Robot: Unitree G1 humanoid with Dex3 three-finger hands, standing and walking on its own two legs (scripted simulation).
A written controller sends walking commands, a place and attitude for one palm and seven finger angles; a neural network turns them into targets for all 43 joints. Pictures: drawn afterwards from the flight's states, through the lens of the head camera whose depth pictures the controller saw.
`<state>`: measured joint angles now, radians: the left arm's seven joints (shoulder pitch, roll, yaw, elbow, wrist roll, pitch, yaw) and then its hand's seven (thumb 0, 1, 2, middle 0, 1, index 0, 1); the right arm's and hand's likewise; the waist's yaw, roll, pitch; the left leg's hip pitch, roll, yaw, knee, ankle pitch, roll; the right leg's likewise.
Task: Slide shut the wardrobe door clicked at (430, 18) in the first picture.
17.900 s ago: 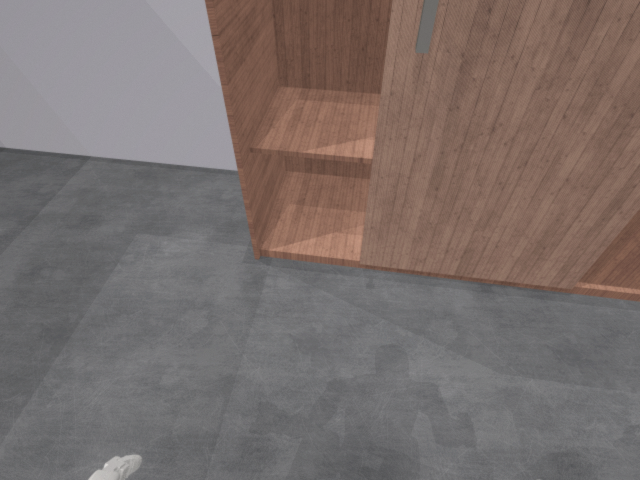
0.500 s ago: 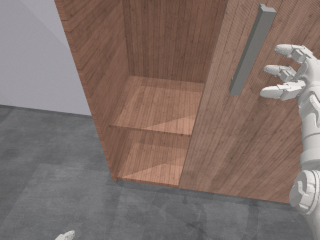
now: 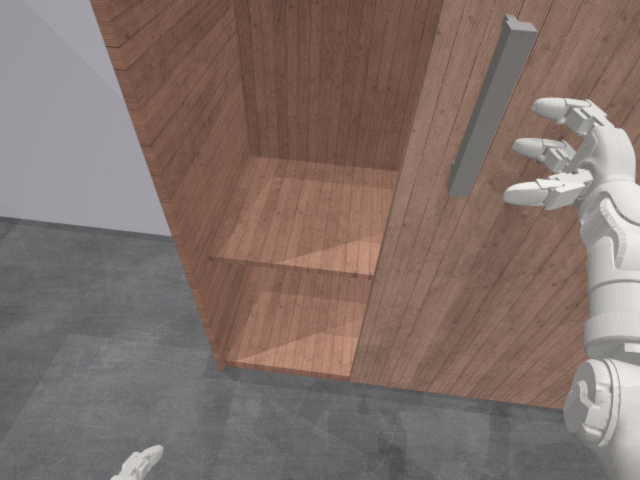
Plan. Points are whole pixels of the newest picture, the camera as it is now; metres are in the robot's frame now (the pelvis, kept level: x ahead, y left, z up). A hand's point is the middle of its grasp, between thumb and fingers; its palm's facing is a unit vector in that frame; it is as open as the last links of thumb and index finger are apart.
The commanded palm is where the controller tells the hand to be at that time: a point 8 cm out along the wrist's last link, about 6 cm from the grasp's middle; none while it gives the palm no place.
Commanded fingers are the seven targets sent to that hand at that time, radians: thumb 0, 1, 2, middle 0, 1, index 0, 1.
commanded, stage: move the hooked fingers beside the handle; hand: right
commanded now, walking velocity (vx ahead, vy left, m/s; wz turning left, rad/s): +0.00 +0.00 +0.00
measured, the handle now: (480, 113) +0.53 -0.14 +0.23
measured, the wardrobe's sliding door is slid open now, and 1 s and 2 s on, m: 0.41 0.41 0.41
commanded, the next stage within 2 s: feel for the door with the fingertips in 1.04 s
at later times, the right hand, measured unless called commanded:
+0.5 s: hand (535, 150) +0.46 -0.19 +0.23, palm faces +0.04 +1.00 +0.01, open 14.0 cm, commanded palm +0.44 -0.24 +0.22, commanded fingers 0.00 0.50 -0.30 0.30 1.20 0.30 1.20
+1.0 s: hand (543, 161) +0.45 -0.20 +0.22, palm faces +0.04 +1.00 -0.01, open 14.0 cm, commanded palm +0.43 -0.25 +0.22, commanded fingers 0.00 0.50 -0.30 0.30 1.20 0.30 1.20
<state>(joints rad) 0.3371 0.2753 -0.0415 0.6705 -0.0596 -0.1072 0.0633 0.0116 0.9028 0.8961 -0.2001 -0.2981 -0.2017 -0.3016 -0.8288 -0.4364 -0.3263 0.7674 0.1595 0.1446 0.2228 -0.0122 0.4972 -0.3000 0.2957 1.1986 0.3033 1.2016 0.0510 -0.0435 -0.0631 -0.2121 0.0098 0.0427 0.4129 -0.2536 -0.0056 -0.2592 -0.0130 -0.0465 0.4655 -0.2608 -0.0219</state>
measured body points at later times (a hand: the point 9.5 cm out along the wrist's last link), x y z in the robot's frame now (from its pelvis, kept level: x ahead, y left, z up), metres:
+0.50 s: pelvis -0.01 +0.01 +0.00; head +0.01 +0.02 +0.45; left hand +0.07 +0.28 -0.11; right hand +0.45 -0.25 +0.23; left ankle -0.03 +0.12 -0.74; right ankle -0.01 -0.10 -0.74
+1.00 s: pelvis +0.00 +0.00 +0.00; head +0.01 +0.01 +0.45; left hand +0.09 +0.27 -0.11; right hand +0.44 -0.26 +0.22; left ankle -0.03 +0.12 -0.74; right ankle -0.01 -0.10 -0.74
